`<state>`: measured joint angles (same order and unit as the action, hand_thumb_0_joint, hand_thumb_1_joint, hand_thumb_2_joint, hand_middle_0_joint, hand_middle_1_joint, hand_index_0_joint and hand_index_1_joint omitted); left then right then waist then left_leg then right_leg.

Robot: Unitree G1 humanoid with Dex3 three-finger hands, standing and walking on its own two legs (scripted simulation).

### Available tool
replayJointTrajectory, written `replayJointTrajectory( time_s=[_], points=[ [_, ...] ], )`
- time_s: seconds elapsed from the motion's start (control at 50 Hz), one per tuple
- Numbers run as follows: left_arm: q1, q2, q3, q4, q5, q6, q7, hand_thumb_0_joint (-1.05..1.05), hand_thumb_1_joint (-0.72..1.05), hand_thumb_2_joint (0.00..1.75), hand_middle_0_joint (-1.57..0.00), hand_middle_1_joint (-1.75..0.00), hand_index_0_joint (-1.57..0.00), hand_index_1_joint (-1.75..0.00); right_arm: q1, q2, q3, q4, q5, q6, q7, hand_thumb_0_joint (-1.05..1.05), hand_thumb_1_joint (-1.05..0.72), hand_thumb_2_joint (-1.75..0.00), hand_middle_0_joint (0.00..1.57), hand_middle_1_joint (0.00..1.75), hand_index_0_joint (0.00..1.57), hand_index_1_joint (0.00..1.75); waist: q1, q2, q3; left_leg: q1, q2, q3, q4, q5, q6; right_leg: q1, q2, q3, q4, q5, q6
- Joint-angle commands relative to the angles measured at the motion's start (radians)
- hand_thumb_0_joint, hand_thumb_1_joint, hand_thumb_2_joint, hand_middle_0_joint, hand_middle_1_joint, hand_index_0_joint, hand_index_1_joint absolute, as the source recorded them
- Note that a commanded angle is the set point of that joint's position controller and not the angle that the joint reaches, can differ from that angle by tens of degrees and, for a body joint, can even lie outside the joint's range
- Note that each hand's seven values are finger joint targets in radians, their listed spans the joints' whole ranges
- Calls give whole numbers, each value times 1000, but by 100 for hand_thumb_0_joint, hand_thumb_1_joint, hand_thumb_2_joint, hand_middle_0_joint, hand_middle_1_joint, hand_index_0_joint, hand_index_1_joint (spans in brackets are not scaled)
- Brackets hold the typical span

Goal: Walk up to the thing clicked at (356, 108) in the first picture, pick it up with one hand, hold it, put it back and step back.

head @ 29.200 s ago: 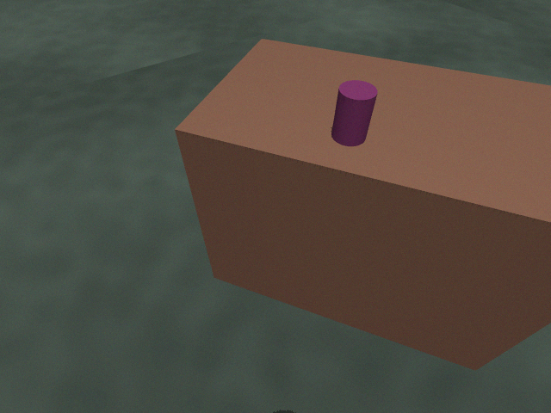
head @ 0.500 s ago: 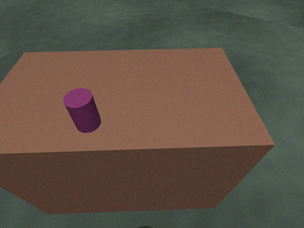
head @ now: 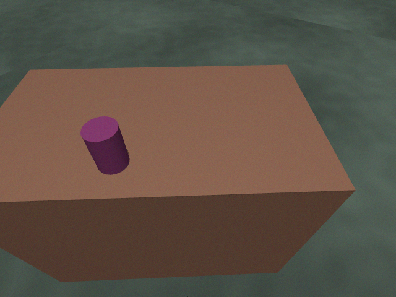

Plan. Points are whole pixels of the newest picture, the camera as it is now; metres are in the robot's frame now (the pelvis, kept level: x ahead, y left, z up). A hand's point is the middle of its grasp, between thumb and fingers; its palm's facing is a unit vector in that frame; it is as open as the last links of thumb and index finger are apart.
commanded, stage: step back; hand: left
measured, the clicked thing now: (107, 146) +0.46 +0.23 +0.03
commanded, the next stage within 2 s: none
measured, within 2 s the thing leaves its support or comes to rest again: neither
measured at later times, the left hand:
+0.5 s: hand out of the picture +0.02 +0.29 -0.18, palm faces -0.02 -0.92 -0.39, open 7.4 cm
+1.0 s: hand out of the picture -0.09 +0.27 -0.16, palm faces +0.05 -0.90 -0.43, open 7.4 cm
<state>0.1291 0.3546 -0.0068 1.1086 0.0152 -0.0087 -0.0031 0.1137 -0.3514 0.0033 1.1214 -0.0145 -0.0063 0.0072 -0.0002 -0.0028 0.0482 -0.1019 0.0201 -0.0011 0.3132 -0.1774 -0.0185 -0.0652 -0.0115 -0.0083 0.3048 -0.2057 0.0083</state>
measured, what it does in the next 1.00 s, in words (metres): walks backwards: right foot, then left foot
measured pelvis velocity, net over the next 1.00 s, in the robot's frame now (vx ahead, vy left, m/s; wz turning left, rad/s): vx -0.20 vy -0.01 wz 0.07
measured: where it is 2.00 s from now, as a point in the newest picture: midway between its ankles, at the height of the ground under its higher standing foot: outside the picture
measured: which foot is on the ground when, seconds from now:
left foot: down 0.00-0.66, up 0.68-0.98, down 1.00-1.00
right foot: down 0.00-0.32, up 0.34-0.60, down 0.62-1.00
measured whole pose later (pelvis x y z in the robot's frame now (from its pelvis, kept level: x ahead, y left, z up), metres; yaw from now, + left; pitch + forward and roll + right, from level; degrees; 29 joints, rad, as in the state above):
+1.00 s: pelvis -0.20 -0.01 -0.03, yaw +4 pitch -1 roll +0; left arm 0.12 0.38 0.07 0.79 0.02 0.03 0.02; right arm 0.16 -0.42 -0.04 0.91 -0.02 0.04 -0.02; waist 0.00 0.02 0.19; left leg -0.29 -0.03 -0.05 0.69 -0.41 0.00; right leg -0.33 -0.04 -0.06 0.68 -0.34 -0.01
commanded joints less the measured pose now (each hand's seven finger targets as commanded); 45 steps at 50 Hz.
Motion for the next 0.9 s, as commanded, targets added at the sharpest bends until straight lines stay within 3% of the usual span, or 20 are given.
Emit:
replayJointTrajectory(
  time_s=[0.0,0.1,0.24,0.26,0.3,0.34,0.38,0.42,0.5,0.54,0.58,0.6,0.62,0.64,0.66,0.68,0.72,0.74,0.8,0.88],
  points=[
    [-24,259,101,-83,-22,-3,26,0,90,90,-20,-30,-20,-30,-40,-243,-69,-84,12,3,-17,0,-90,-90,20,30,20,30,3,8,25,-56,96,-81,106,371,70,-84,-102,70,77,351,-51],
    [-43,252,114,-154,-19,15,25,0,90,90,-20,-30,-20,-30,-9,-244,-88,-135,21,18,-15,0,-90,-90,20,30,20,30,-7,-11,-142,-32,64,-52,256,331,92,-64,-152,112,149,376,-127],
    [-118,266,125,-236,-5,46,17,0,90,90,-20,-30,-20,-30,44,-251,-110,-185,12,42,-9,0,-90,-90,20,30,20,30,-24,-77,-91,-100,42,-105,382,72,138,-279,-188,169,248,128,-188],
    [-127,262,124,-248,-3,49,16,0,90,90,-20,-30,-20,-30,55,-267,-116,-191,8,41,-7,0,-90,-90,20,30,20,30,-32,-58,-82,-118,67,-148,352,48,161,-306,-159,166,303,57,-175],
    [-98,209,114,-248,-5,57,17,0,90,90,-20,-30,-20,-30,39,-341,-133,-213,0,33,-4,0,-90,-90,20,30,20,30,-36,166,-63,-228,277,-405,29,145,257,-285,68,37,598,-262,-78],
    [-45,219,124,-231,2,70,24,0,90,90,-20,-30,-20,-30,13,-379,-145,-240,-22,19,-12,0,-90,-90,20,30,20,30,-26,155,-60,-282,361,-569,-65,-1,316,-313,113,181,877,-430,-61],
    [24,226,127,-211,-5,71,22,0,90,90,-20,-30,-20,-30,-76,-333,-131,-273,-16,15,-20,0,-90,-90,20,30,20,30,27,117,-57,-263,309,-414,-11,-41,280,-346,83,184,922,-366,-55],
    [86,227,131,-203,-8,66,17,0,90,90,-20,-30,-20,-30,-90,-286,-121,-296,-19,13,-25,0,-90,-90,20,30,20,30,52,125,-110,-176,251,-277,60,73,259,-345,73,142,911,-312,-38],
    [28,196,130,-255,-6,48,13,0,90,90,-20,-30,-20,-30,15,-272,-117,-281,-24,21,-29,0,-90,-90,20,30,20,30,-17,145,-130,11,223,-257,127,204,250,-354,41,101,581,-333,9],
    [71,193,131,-248,-5,39,15,0,90,90,-20,-30,-20,-30,3,-282,-114,-285,-15,31,-31,0,-90,-90,20,30,20,30,-13,184,-158,48,220,-237,179,258,238,-295,14,66,375,-308,0],
    [183,185,135,-200,2,30,18,0,90,90,-20,-30,-20,-30,-30,-304,-114,-292,-2,46,-27,0,-90,-90,20,30,20,30,31,204,-171,-59,186,-188,247,228,193,-118,24,3,86,-73,-11],
    [176,221,141,-201,15,22,23,0,90,90,-20,-30,-20,-30,-43,-270,-103,-296,10,48,-23,0,-90,-90,20,30,20,30,28,149,-142,-172,135,-158,278,125,135,-64,-18,67,56,22,-24],
    [130,310,165,-221,32,18,21,0,90,90,-20,-30,-20,-30,-23,-224,-93,-308,17,46,-21,0,-90,-90,20,30,20,30,1,-91,-94,-392,-5,-94,415,-83,57,-42,-177,341,62,52,-82],
    [64,390,187,-264,21,26,17,0,90,90,-20,-30,-20,-30,-45,-215,-94,-322,13,47,-31,0,-90,-90,20,30,20,30,31,-206,-32,-447,-137,-79,600,-403,19,-195,-350,491,-7,27,-232],
    [10,426,185,-309,33,22,22,0,90,90,-20,-30,-20,-30,-47,-257,-114,-314,3,52,-40,0,-90,-90,20,30,20,30,52,-262,19,-381,-87,-155,797,-436,6,-361,-449,617,-50,24,-328],
    [-45,367,177,-321,30,15,26,0,90,90,-20,-30,-20,-30,-22,-283,-122,-295,7,50,-36,0,-90,-90,20,30,20,30,10,-203,46,-370,-80,-202,852,-386,15,-359,-409,522,-22,101,-301],
    [-115,265,153,-336,20,11,29,0,90,90,-20,-30,-20,-30,44,-242,-105,-265,19,44,-31,0,-90,-90,20,30,20,30,-62,-109,38,-412,-144,-193,850,-275,25,-225,-201,193,99,375,-177],
    [-98,260,156,-334,18,13,30,0,90,90,-20,-30,-20,-30,55,-216,-90,-269,19,39,-37,0,-90,-90,20,30,20,30,-57,-141,6,-432,-157,-167,845,-271,24,-165,-171,142,137,439,-142],
    [37,238,144,-344,19,13,37,0,90,90,-20,-30,-20,-30,27,-226,-82,-288,9,32,-43,0,-90,-90,20,30,20,30,28,-128,-24,-467,-142,-129,774,-290,4,-11,-184,175,195,538,-174],
    [81,242,152,-354,9,22,52,0,90,90,-20,-30,-20,-30,12,-210,-82,-310,0,20,-44,0,-90,-90,20,30,20,30,61,-158,-102,-453,-47,-96,524,-341,4,166,-269,228,257,607,-228]
  ],
)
